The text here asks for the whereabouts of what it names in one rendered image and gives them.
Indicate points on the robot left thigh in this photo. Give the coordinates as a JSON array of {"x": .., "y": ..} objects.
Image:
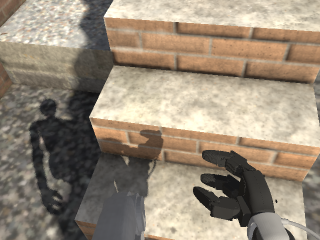
[{"x": 122, "y": 217}]

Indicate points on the right robot hand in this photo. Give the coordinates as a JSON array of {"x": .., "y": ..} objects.
[{"x": 249, "y": 197}]

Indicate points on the right robot forearm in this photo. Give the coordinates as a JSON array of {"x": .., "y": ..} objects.
[{"x": 267, "y": 226}]

